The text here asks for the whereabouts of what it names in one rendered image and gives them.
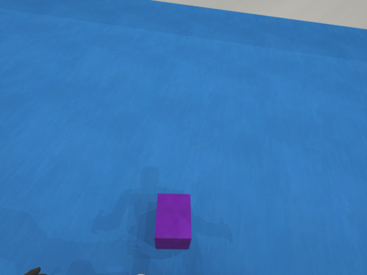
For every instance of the carton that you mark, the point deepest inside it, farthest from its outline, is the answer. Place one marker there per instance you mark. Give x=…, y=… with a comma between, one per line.
x=173, y=221

